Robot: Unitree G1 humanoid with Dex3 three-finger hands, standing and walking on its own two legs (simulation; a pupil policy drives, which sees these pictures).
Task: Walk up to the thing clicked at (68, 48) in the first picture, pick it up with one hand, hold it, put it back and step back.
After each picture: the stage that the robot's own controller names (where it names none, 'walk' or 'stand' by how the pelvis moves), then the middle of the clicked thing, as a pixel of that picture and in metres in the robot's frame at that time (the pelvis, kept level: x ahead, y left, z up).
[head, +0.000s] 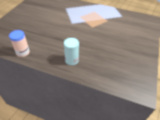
stand; (71, 51) +0.58 +0.07 -0.04
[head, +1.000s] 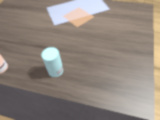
walk; (53, 62) +0.47 +0.15 -0.03
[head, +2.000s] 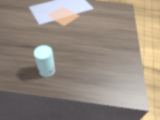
stand; (45, 61) +0.46 +0.15 -0.01
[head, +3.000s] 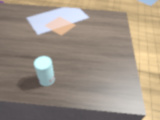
stand; (45, 71) +0.45 +0.17 -0.04
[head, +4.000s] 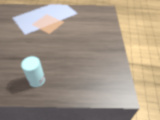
stand; (34, 72) +0.43 +0.20 -0.03
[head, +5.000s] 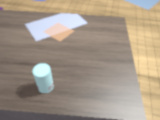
stand; (43, 78) +0.43 +0.17 -0.05
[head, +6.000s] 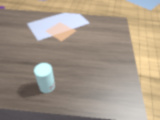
stand; (45, 78) +0.43 +0.16 -0.05
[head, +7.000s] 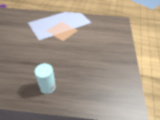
rise first; (45, 79) +0.42 +0.16 -0.05
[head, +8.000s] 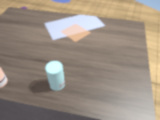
rise first; (55, 76) +0.44 +0.15 -0.04
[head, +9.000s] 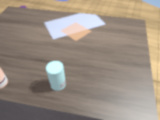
go down; (56, 76) +0.43 +0.14 -0.04
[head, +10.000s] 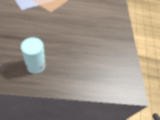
go down; (34, 56) +0.45 +0.13 +0.01
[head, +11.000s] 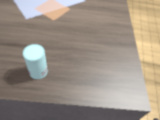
approach; (36, 62) +0.44 +0.14 +0.01
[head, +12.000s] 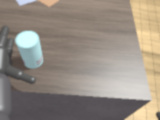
close; (30, 50) +0.45 +0.15 +0.04
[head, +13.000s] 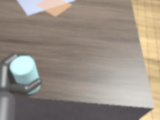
lift; (26, 75) +0.37 +0.17 +0.04
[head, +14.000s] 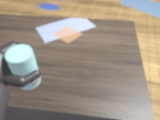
lift; (24, 68) +0.32 +0.17 +0.17
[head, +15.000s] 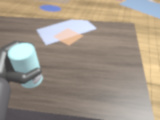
hold; (26, 66) +0.33 +0.17 +0.17
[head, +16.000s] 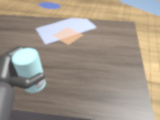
hold; (30, 71) +0.33 +0.16 +0.15
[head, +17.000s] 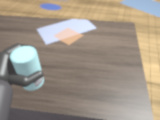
crouch; (28, 69) +0.33 +0.16 +0.16
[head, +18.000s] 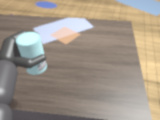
crouch; (32, 54) +0.39 +0.16 +0.16
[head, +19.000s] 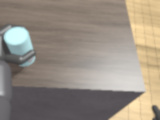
lower; (21, 47) +0.46 +0.15 +0.04
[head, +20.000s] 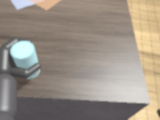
lower; (26, 60) +0.42 +0.15 +0.04
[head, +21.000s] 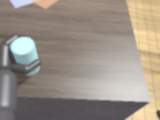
lower; (26, 57) +0.43 +0.15 +0.04
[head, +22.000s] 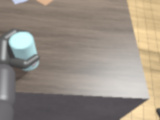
lower; (25, 52) +0.45 +0.15 +0.04
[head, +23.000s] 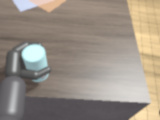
open; (36, 64) +0.41 +0.13 +0.03
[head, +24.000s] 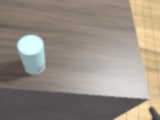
sink last; (32, 56) +0.42 +0.12 +0.04
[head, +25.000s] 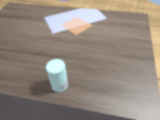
sink last; (57, 76) +0.41 +0.13 +0.01
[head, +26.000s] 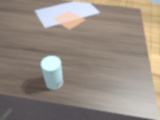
stand; (52, 73) +0.41 +0.13 +0.02
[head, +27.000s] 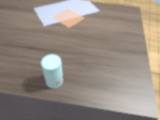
stand; (52, 71) +0.41 +0.13 +0.01
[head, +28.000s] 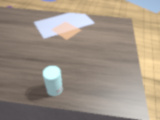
walk; (53, 81) +0.41 +0.13 -0.04
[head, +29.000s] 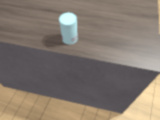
walk; (69, 29) +0.58 +0.08 -0.02
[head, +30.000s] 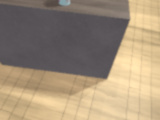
walk; out of the picture +0.92 +0.12 -0.02
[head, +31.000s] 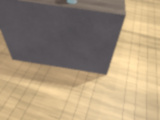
stand; out of the picture +1.12 +0.11 -0.03
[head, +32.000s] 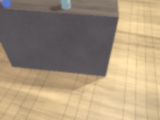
stand; out of the picture +1.12 +0.13 -0.05
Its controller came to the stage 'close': yes
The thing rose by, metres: 0.19
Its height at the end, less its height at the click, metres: +0.00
